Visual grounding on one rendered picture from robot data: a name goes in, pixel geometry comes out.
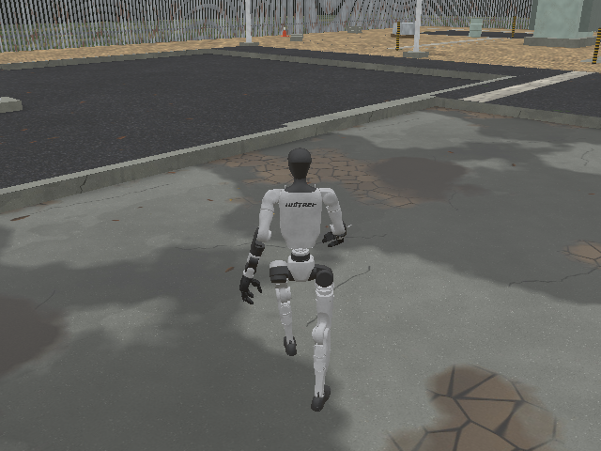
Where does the right robot upper arm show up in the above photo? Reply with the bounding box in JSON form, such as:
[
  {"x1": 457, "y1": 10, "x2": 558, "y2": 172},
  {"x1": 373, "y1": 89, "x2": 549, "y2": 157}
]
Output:
[{"x1": 319, "y1": 188, "x2": 346, "y2": 235}]

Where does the left robot upper arm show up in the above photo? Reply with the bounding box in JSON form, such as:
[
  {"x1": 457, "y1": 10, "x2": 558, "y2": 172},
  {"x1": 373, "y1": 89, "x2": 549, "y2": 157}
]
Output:
[{"x1": 256, "y1": 189, "x2": 281, "y2": 242}]

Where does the right robot hand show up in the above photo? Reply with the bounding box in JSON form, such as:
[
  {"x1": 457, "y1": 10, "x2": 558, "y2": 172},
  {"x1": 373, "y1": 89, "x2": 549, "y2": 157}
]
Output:
[{"x1": 322, "y1": 232, "x2": 344, "y2": 247}]

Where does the left robot hand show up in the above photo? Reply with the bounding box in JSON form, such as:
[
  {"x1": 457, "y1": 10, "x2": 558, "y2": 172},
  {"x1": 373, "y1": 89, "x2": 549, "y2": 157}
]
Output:
[{"x1": 239, "y1": 275, "x2": 262, "y2": 304}]

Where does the right robot forearm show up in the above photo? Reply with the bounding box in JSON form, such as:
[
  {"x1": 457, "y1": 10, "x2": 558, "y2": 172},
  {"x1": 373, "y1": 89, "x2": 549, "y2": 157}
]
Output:
[{"x1": 335, "y1": 221, "x2": 347, "y2": 240}]

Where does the robot right foot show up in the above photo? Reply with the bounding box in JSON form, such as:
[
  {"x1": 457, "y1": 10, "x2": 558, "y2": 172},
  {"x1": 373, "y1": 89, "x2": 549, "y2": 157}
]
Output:
[{"x1": 311, "y1": 385, "x2": 331, "y2": 412}]

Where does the left robot forearm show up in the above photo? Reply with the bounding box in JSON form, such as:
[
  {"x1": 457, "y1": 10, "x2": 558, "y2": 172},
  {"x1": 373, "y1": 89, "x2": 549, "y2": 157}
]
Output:
[{"x1": 243, "y1": 227, "x2": 265, "y2": 278}]

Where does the robot left thigh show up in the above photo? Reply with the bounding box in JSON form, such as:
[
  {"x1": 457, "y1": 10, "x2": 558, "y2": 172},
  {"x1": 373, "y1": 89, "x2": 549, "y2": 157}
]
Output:
[{"x1": 270, "y1": 260, "x2": 292, "y2": 303}]

